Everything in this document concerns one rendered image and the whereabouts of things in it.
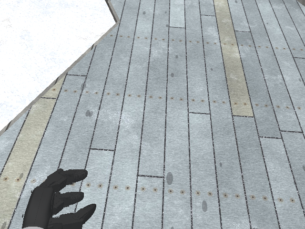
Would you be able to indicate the robot left hand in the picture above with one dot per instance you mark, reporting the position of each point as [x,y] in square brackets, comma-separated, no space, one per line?
[46,201]

